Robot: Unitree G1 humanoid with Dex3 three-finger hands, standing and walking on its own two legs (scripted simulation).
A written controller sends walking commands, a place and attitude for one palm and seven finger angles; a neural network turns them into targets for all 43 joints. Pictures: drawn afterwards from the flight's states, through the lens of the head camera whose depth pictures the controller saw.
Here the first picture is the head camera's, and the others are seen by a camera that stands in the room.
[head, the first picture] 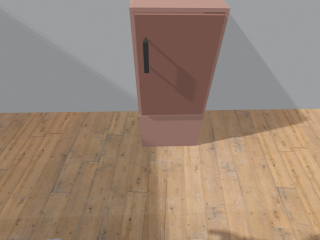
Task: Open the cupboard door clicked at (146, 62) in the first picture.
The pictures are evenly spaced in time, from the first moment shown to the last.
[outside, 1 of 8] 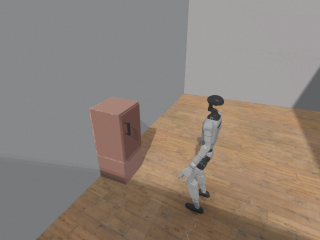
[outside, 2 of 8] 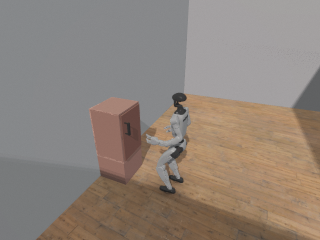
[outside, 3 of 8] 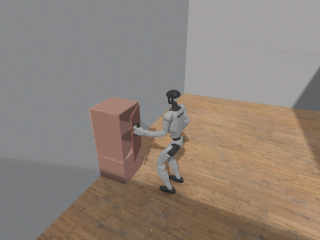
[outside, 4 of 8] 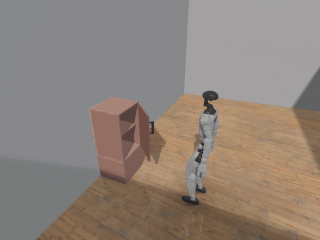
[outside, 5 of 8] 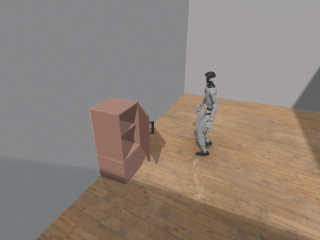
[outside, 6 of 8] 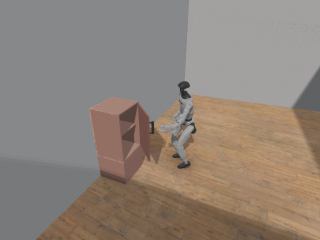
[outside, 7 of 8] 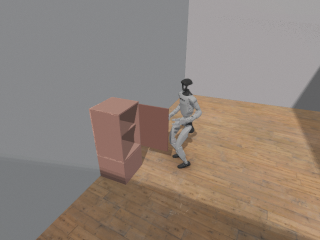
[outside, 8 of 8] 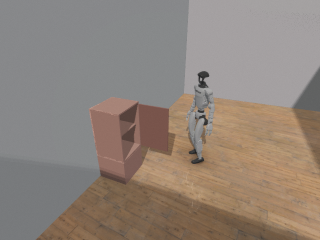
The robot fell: no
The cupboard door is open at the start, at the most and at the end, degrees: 0 91 90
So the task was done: yes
